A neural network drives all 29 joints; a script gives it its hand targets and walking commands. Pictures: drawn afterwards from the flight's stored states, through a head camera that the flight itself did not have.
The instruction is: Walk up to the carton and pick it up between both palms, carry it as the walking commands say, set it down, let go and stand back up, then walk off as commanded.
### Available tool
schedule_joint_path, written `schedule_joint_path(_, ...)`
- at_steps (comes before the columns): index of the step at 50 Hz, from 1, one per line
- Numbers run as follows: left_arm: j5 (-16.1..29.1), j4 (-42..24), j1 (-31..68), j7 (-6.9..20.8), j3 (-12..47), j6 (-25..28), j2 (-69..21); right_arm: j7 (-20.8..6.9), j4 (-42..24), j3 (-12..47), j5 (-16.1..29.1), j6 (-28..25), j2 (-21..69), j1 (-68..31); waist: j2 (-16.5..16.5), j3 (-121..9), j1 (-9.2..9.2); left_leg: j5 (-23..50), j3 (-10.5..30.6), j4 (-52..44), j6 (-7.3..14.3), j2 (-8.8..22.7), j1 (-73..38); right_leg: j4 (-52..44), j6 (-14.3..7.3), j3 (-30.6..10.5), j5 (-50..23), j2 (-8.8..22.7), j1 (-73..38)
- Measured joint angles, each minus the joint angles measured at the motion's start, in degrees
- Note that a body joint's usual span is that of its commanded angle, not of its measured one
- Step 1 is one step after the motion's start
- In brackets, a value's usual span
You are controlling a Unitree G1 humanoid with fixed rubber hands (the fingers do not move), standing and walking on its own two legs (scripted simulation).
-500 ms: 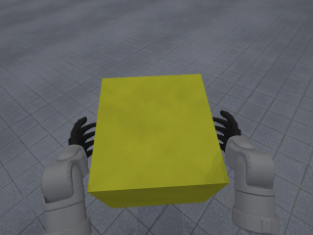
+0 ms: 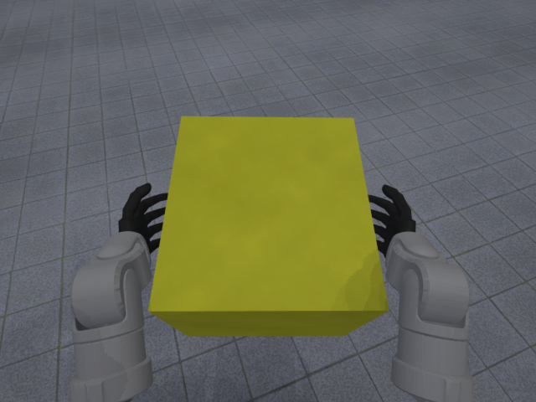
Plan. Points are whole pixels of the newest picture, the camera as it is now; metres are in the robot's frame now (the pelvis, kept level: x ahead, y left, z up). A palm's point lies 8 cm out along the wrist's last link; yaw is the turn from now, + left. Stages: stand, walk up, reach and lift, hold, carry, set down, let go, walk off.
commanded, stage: carry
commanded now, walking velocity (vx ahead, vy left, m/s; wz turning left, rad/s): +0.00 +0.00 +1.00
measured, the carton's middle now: (267, 232) +0.37 +0.00 +0.04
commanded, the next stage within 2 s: none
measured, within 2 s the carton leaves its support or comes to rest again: neither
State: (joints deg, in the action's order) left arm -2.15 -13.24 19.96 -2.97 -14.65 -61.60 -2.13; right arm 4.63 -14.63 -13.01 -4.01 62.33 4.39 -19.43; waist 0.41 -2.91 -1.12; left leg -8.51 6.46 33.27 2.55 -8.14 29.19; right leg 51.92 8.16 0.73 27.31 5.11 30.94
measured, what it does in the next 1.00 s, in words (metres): steps on the spot, turning left: right foot, then left foot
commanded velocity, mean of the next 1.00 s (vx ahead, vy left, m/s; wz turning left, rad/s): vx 0.00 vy -0.14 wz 0.72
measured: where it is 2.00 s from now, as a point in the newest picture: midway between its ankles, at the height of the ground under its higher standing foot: outside the picture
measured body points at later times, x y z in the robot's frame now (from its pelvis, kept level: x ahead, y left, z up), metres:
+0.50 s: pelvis -0.03 +0.02 -0.01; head -0.03 +0.02 +0.44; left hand +0.14 +0.34 +0.10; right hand +0.33 +0.03 +0.10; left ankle -0.07 +0.15 -0.73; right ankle +0.01 -0.13 -0.71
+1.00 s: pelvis +0.00 -0.04 +0.01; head -0.02 -0.07 +0.46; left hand +0.04 +0.25 +0.11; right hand +0.28 -0.01 +0.10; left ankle -0.07 +0.10 -0.68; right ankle +0.08 -0.09 -0.72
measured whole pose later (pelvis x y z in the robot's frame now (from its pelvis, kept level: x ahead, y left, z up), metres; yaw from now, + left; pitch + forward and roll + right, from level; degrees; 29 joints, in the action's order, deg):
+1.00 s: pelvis +0.00 -0.04 +0.01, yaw +47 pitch +2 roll -1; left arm -4.2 -31.1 -4.9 -2.1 -6.9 -66.8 -7.8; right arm 1.9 -33.9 -8.0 -4.1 67.9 5.3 6.8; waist 3.4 -8.0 -1.0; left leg -22.4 5.1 51.2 -2.2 0.3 31.0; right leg 28.9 -1.5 6.0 13.1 0.6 17.2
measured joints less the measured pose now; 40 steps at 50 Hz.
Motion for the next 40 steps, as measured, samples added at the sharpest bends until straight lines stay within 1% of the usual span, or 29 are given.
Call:
schedule_joint_path(3,0.0,-0.2,-0.2,0.0,-0.2,-0.5,-0.2,0.0,-0.2,0.5,-0.1,0.9,-0.4,-0.2,1.4,-1.2,-0.17,1.8,3.0,-1.9,-0.9,-0.9,-0.4,-8.3,-1.3,0.0,-1.6,-2.2,-4.5)
schedule_joint_path(4,-0.1,-0.2,-0.2,0.0,-0.3,-0.7,-0.3,0.1,-0.2,0.7,-0.2,1.3,-0.6,-0.2,1.9,-1.6,-0.13,2.2,4.0,-2.1,-1.3,-1.3,-0.4,-12.9,-2.1,0.4,-3.4,-2.7,-6.8)
schedule_joint_path(5,-0.3,0.1,-0.3,0.0,-0.4,-0.7,-0.8,0.1,0.0,0.9,-0.1,1.7,-1.2,-0.3,3.2,-1.6,-0.04,2.0,5.0,-1.6,-1.7,-1.0,-0.5,-15.9,-3.8,1.5,-8.2,-3.3,-8.4)
schedule_joint_path(6,-0.7,0.6,-0.3,-0.1,-0.3,-0.9,-1.5,0.0,0.3,0.9,0.1,2.0,-1.8,0.2,3.6,-1.7,0.04,-2.9,4.2,1.7,-2.6,-0.9,0.6,-16.8,-5.7,2.5,-10.3,-3.0,-9.2)
schedule_joint_path(7,-1.2,0.9,-0.5,-0.3,-0.1,-1.2,-2.1,-0.2,0.4,0.9,0.4,2.3,-2.3,0.9,3.2,-1.8,-0.14,-7.9,1.2,8.2,-3.8,-0.5,2.6,-17.3,-7.1,3.7,-10.7,-2.0,-10.0)
schedule_joint_path(8,-1.5,0.9,-1.0,-0.3,-0.1,-1.5,-2.6,-0.2,0.4,0.9,0.7,2.7,-2.6,1.4,2.8,-1.7,-0.41,-10.6,-1.9,15.7,-4.6,0.3,4.6,-18.0,-7.9,4.8,-10.7,-0.9,-11.0)
schedule_joint_path(9,-1.7,0.6,-1.5,-0.3,-0.2,-1.8,-3.0,-0.1,0.5,1.0,1.1,3.1,-2.8,1.4,2.4,-1.6,-0.64,-11.4,-4.3,22.6,-5.3,1.4,6.1,-18.8,-8.1,5.9,-10.6,0.1,-12.1)
schedule_joint_path(11,-1.9,-0.1,-2.4,-0.3,-0.6,-2.0,-3.2,0.1,1.0,1.2,1.5,3.6,-2.9,0.8,2.0,-1.5,-1.03,-10.8,-6.7,31.9,-6.0,4.0,7.6,-19.9,-7.8,7.8,-10.6,2.0,-13.6)
schedule_joint_path(13,-1.9,-0.8,-2.7,-0.3,-0.9,-2.3,-3.0,0.2,1.5,1.4,1.6,3.7,-2.8,0.0,1.4,-1.5,-1.25,-10.4,-7.8,34.1,-6.6,6.6,7.2,-19.6,-7.3,9.6,-10.3,3.9,-14.3)
schedule_joint_path(15,-1.9,-1.5,-2.8,-0.3,-0.8,-2.6,-2.9,0.3,1.4,1.7,1.8,3.9,-2.9,-0.3,0.7,-1.6,-1.36,-11.4,-9.1,31.3,-6.9,8.7,5.8,-18.7,-6.8,11.7,-9.6,6.1,-14.4)
schedule_joint_path(18,-1.8,-2.3,-3.4,-0.4,-0.6,-2.9,-3.1,0.3,0.8,1.8,2.0,4.3,-3.1,0.0,-0.1,-1.6,-1.08,-13.8,-11.6,22.7,-6.5,10.7,2.5,-17.2,-5.7,15.1,-8.5,9.2,-14.5)
schedule_joint_path(21,-1.8,-2.3,-3.6,-0.7,-0.6,-3.1,-3.2,0.3,1.0,1.4,2.1,4.4,-2.9,0.0,-0.9,-1.4,0.02,-13.4,-13.5,12.0,-5.4,10.8,-2.0,-14.6,-4.2,17.8,-7.2,12.0,-14.0)
schedule_joint_path(22,-1.7,-2.1,-3.5,-0.7,-0.7,-3.1,-3.1,0.2,1.4,1.3,2.0,4.2,-2.7,-0.3,-1.1,-1.6,0.47,-11.1,-13.6,7.3,-4.9,10.4,-4.2,-12.8,-3.6,18.2,-6.4,12.9,-13.4)
schedule_joint_path(23,-1.6,-2.1,-3.4,-0.8,-0.8,-3.2,-2.7,0.2,1.9,1.2,1.7,4.1,-2.4,-0.8,-0.7,-2.1,1.09,-7.0,-13.0,2.4,-4.3,10.3,-6.5,-10.2,-2.9,18.4,-5.2,13.3,-12.3)
schedule_joint_path(24,-1.2,-1.7,-3.1,-0.7,-0.7,-3.0,-1.6,0.2,2.6,1.1,1.3,3.4,-1.5,-1.1,-1.7,-2.1,1.34,-5.9,-12.7,2.6,-3.7,9.6,-6.0,-6.5,-2.1,16.6,-2.2,13.7,-10.3)
schedule_joint_path(25,-0.6,-0.9,-2.8,-0.6,-0.6,-2.8,-0.2,0.3,3.2,1.0,0.5,2.6,-0.3,-1.1,-2.5,-1.8,1.42,-7.4,-12.1,4.6,-3.4,9.0,-4.5,-2.0,-1.0,12.9,2.7,12.4,-7.9)
schedule_joint_path(26,0.0,0.0,-2.7,-0.4,-0.4,-2.7,1.0,0.5,3.8,0.9,-0.2,2.0,0.9,-0.8,-3.0,-1.2,1.66,-8.3,-11.5,6.1,-2.8,8.7,-3.5,3.0,-0.2,8.9,6.1,10.2,-5.4)
schedule_joint_path(27,0.4,1.0,-2.6,-0.3,-0.2,-2.7,1.8,0.6,4.2,0.6,-0.8,1.7,1.7,-0.4,-3.3,-0.6,2.05,-8.5,-10.7,6.5,-2.3,8.5,-3.1,7.4,0.1,5.9,7.5,7.7,-3.4)
schedule_joint_path(29,1.0,2.5,-2.1,-0.3,0.2,-2.7,2.2,0.7,4.0,-0.2,-1.3,1.4,2.6,0.7,-3.6,0.4,2.69,-7.3,-9.1,5.1,-1.9,8.0,-3.4,12.7,-0.2,2.4,6.2,4.2,-0.2)
schedule_joint_path(31,1.1,1.5,-2.9,-0.4,0.9,-2.1,1.5,0.3,1.6,-0.6,-1.2,0.9,2.9,2.8,-3.3,0.8,2.81,-5.6,-7.4,3.0,-1.8,7.5,-3.7,13.9,-0.8,0.9,3.4,2.4,1.8)
schedule_joint_path(33,0.9,-1.2,-5.0,-0.5,1.8,-1.7,0.4,-0.3,-1.9,-0.4,-1.0,0.3,3.1,6.0,-2.8,0.8,2.63,-4.2,-5.6,1.3,-1.9,7.2,-4.1,12.7,-1.5,-0.1,1.4,1.2,2.7)
schedule_joint_path(37,0.3,-8.0,-11.9,-0.2,3.7,-1.9,-2.2,-1.5,-9.1,1.3,-0.4,0.5,3.0,13.9,-1.3,-0.2,1.8,-2.4,-2.3,-1.6,-2.6,7.7,-5.1,6.4,-2.8,-0.8,-1.6,-0.8,1.7)
schedule_joint_path(40,-0.2,-13.7,-18.2,0.0,5.0,-2.7,-4.4,-2.2,-14.2,2.5,0.2,1.4,2.9,20.0,0.0,-1.3,1.04,-1.4,0.1,-3.4,-3.6,8.4,-5.7,0.1,-3.9,-0.5,-3.2,-2.4,-0.9)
